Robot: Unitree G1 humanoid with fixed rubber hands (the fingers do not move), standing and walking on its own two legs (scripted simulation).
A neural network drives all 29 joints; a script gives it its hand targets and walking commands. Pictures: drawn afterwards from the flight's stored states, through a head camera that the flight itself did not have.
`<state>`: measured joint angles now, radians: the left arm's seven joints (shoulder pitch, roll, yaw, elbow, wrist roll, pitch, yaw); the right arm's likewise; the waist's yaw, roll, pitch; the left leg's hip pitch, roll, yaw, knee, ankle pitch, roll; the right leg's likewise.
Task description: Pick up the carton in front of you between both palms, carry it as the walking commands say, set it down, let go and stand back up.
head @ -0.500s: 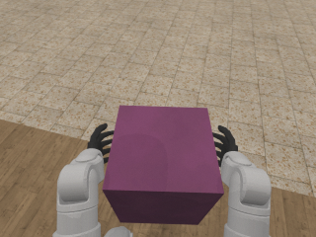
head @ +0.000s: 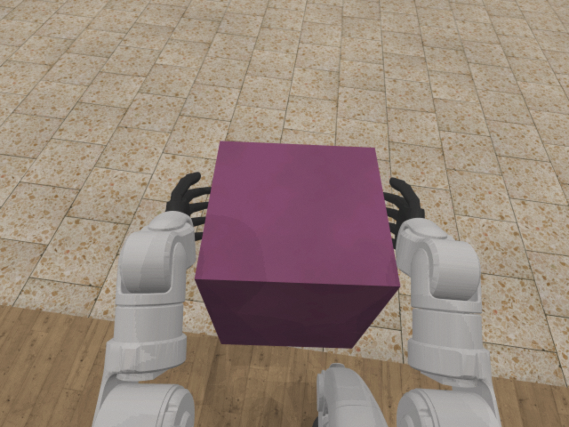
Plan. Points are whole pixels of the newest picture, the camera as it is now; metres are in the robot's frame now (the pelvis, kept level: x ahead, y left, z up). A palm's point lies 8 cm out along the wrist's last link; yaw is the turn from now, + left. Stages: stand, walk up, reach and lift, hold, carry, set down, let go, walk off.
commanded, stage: carry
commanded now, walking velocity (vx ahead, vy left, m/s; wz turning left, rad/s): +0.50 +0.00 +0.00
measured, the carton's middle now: (291, 253) +0.34 -0.02 +0.01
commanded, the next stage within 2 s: none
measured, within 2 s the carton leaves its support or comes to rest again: neither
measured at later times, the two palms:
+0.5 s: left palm (187, 59) +0.69 +0.16 +0.10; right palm (347, 59) +0.71 -0.14 +0.09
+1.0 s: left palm (183, 50) +1.03 +0.25 -0.10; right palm (287, 43) +1.07 -0.05 -0.09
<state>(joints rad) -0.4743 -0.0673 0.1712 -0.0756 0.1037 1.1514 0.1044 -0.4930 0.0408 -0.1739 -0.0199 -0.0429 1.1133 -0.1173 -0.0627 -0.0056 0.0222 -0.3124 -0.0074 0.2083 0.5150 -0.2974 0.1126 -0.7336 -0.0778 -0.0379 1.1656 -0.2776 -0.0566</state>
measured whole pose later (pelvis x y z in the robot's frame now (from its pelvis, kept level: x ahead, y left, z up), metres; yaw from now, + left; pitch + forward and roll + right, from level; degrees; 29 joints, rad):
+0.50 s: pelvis +0.33 -0.02 -0.01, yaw +1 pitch +7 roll +1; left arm -0.65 -0.04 0.21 -0.04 0.03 1.17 0.13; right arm -0.61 0.06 -0.26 -0.12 -0.09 1.20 -0.13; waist 0.09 0.00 0.05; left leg -0.69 0.03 0.02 0.89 -0.18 0.06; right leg -0.29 0.02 -0.11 0.59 -0.42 -0.08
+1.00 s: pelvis +0.70 +0.06 -0.14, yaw +12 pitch +7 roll -1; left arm -0.50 -0.10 0.25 -0.05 0.10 1.12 0.13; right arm -0.56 0.05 -0.21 0.06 -0.01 1.08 -0.14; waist -0.11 0.00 0.11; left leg -0.32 -0.17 -0.01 0.61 -0.39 0.17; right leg -0.80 -0.06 0.04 1.06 -0.30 0.01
